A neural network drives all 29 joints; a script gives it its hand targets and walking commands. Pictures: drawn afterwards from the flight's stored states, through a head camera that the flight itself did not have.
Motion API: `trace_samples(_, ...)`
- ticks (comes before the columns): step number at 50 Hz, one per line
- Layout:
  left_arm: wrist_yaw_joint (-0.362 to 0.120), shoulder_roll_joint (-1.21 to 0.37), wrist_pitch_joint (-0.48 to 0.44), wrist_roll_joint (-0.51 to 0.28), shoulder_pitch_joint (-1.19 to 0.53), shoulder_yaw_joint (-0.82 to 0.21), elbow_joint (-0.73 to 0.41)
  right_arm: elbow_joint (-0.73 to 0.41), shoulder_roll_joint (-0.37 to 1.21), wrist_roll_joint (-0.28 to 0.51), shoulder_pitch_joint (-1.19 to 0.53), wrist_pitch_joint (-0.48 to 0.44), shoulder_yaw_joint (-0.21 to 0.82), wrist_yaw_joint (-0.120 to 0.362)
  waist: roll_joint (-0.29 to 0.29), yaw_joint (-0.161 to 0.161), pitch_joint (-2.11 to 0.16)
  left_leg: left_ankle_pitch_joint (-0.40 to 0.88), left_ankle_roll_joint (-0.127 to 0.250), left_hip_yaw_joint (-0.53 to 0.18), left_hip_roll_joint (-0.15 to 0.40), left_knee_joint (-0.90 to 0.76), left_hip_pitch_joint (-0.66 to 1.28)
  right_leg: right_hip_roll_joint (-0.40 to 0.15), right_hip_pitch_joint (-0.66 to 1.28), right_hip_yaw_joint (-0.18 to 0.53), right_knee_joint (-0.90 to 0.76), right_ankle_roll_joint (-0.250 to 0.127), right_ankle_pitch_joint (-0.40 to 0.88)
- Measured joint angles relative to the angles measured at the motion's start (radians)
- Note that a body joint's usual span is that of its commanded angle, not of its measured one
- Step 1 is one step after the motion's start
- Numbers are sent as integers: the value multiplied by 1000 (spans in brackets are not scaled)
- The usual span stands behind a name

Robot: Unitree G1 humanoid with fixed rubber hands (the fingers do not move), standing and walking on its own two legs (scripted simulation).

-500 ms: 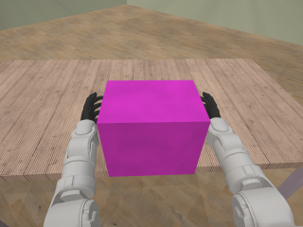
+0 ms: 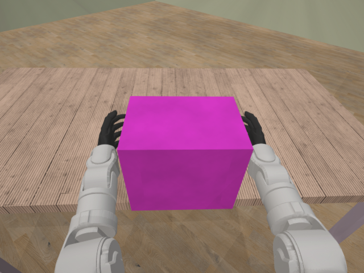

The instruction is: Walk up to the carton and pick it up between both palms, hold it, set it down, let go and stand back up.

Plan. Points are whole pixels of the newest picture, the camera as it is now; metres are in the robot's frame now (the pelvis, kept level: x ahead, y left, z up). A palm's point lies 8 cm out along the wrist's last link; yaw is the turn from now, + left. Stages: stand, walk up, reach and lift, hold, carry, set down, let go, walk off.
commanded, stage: set down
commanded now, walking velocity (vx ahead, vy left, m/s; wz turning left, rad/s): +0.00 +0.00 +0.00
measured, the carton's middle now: (182, 153) +0.38 +0.04 +0.08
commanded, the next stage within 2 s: none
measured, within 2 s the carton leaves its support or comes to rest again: neither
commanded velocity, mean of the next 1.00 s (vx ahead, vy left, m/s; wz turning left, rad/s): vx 0.00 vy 0.00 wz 0.00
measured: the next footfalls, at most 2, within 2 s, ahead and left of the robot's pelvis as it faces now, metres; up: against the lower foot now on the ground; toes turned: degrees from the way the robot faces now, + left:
none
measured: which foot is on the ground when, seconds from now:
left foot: down 0.00-1.00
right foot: down 0.00-1.00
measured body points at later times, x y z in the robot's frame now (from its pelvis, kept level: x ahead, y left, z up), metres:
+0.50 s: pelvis +0.00 +0.00 +0.00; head -0.02 +0.03 +0.45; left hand +0.38 +0.21 +0.11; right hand +0.40 -0.13 +0.11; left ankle +0.00 +0.12 -0.75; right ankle -0.01 -0.11 -0.75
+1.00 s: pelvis +0.00 +0.00 +0.00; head -0.01 +0.03 +0.45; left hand +0.38 +0.21 +0.10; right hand +0.40 -0.13 +0.10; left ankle +0.00 +0.12 -0.75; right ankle -0.01 -0.11 -0.75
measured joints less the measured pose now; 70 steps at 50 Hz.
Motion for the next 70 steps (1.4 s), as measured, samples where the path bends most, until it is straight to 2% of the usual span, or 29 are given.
trace_samples(16,-46,-43,-31,96,-29,79,3,11,49,-154,-5,-78,-146,56,-13,11,45,11,2,14,-1,-21,40,-7,30,-1,1,1,0)
trace_samples(23,-66,-59,-46,135,-35,108,-16,-8,65,-198,5,-124,-176,69,-13,15,72,15,4,24,-2,-29,54,-10,37,-1,4,3,-1)
trace_samples(42,-96,-82,-79,159,-20,137,-71,-43,95,-243,27,-205,-210,78,-13,11,130,7,5,40,0,-27,87,-16,68,-13,15,4,-16)
trace_samples(46,-94,-75,-86,166,-27,134,-58,-40,93,-242,27,-221,-206,76,-15,21,140,6,5,51,3,-29,93,-15,67,-8,23,3,-19)
trace_samples(48,-84,-57,-85,154,-22,111,-47,-25,83,-226,26,-229,-184,69,-15,21,141,4,5,56,5,-26,91,-14,64,-6,25,3,-19)
trace_samples(50,-57,-17,-81,111,-10,52,-20,22,47,-167,20,-222,-117,61,-11,21,137,-2,4,64,10,-13,78,-10,52,-1,30,3,-19)
trace_samples(54,23,61,-87,-57,5,-90,54,104,-33,26,16,-172,54,31,-1,29,100,-21,3,75,24,39,-10,3,-25,7,50,2,-16)
trace_samples(57,71,101,-92,-174,4,-172,85,88,-71,136,31,-134,127,9,6,37,63,-31,3,78,32,76,-90,11,-98,8,68,1,-13)
trace_samples(60,101,139,-88,-254,-4,-225,91,52,-110,210,29,-111,173,-3,16,42,39,-40,2,80,39,109,-149,17,-153,10,89,1,-14)
trace_samples(65,98,198,-63,-339,-33,-270,105,50,-191,295,-22,-81,228,-3,29,42,14,-44,4,78,39,133,-197,18,-200,6,112,2,-18)
trace_samples(70,75,238,-46,-374,-55,-278,110,78,-263,364,-75,-63,270,9,33,41,-2,-36,3,72,36,128,-204,15,-209,0,117,0,-19)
